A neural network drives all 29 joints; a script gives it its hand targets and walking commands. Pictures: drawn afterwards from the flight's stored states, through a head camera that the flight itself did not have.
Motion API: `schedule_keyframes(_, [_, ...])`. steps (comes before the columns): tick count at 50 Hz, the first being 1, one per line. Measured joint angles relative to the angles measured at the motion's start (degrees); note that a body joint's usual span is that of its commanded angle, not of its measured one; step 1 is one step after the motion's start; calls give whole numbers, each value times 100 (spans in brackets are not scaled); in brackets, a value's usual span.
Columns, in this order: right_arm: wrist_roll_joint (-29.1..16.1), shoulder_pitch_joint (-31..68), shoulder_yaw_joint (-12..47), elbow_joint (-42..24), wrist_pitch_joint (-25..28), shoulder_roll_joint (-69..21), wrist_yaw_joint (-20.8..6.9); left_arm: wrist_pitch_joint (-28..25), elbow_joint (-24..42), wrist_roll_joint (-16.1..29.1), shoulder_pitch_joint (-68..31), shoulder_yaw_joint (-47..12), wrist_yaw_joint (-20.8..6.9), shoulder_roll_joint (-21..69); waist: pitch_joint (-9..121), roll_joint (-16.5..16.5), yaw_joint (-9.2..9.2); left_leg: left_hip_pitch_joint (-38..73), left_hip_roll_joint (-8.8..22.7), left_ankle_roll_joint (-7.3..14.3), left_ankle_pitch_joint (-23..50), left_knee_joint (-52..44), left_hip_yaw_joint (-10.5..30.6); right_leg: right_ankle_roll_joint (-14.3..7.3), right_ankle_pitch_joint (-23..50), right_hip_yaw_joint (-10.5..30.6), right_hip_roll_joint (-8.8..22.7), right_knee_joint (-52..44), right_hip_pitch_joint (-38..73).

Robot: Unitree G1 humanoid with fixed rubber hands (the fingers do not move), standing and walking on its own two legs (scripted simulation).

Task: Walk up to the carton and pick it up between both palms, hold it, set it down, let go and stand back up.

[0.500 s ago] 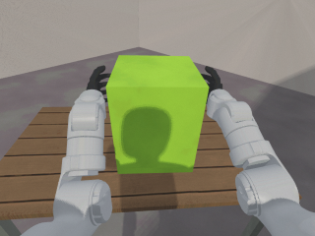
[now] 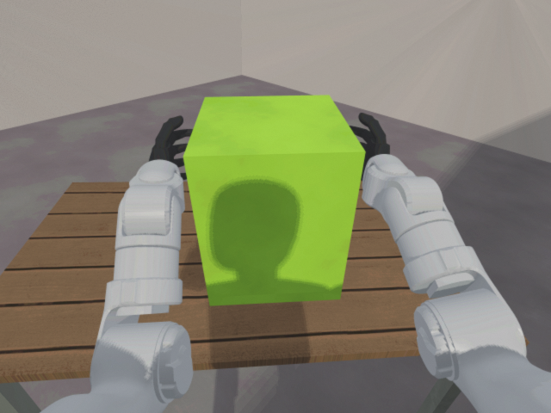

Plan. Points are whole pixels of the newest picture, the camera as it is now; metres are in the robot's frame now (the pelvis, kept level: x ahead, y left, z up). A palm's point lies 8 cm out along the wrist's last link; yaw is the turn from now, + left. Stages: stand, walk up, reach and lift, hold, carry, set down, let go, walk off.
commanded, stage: hold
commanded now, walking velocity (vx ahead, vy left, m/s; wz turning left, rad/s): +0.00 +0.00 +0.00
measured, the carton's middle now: (271, 196) +0.39 +0.01 +0.19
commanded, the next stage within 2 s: none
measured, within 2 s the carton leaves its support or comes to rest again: neither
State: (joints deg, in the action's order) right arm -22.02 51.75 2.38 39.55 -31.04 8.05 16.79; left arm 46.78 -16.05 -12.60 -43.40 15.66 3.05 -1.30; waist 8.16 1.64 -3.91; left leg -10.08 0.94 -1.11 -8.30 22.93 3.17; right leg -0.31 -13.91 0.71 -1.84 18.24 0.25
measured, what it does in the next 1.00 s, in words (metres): stands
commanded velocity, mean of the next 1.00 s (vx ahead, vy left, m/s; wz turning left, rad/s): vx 0.00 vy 0.00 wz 0.00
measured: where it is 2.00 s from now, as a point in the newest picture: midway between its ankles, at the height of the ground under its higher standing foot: outside the picture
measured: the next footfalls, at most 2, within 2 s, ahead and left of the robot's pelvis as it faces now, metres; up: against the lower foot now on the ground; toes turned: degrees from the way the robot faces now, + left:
none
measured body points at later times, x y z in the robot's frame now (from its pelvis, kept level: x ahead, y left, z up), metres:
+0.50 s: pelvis +0.00 +0.00 +0.00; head -0.10 +0.02 +0.44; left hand +0.37 +0.16 +0.26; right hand +0.38 -0.14 +0.26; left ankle +0.05 +0.13 -0.74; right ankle -0.04 -0.12 -0.74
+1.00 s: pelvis +0.00 +0.00 +0.00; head -0.10 +0.03 +0.44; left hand +0.37 +0.16 +0.26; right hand +0.38 -0.14 +0.26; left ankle +0.05 +0.13 -0.74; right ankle -0.04 -0.12 -0.74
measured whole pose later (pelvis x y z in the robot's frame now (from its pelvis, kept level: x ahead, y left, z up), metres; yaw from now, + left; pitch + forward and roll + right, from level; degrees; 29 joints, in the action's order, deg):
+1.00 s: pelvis +0.00 +0.00 +0.00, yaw +0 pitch -5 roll -1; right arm -21.2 51.0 2.5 39.7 -30.4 7.9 16.2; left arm 46.3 -17.3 -12.8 -44.4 15.7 2.6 -1.5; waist 8.8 1.7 -3.5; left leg -9.7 1.0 -1.1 -7.7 22.1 3.1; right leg -0.3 -13.3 1.1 -1.9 17.7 0.2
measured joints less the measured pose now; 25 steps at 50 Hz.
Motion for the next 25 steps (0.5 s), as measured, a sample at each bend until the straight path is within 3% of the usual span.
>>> schedule_keyframes(15, [-55,-97,109,-191,2,46,-31,37,204,65,61,-8,10,21,51,-22,29,56,7,-7,-14,-18,-12,-8,-5,24,-7,-11,41])
schedule_keyframes(25, [34,-84,45,-64,5,-2,-34,38,-28,-13,-93,40,-62,-6,71,-21,63,132,4,-12,19,-81,-11,-15,14,27,-3,-43,101])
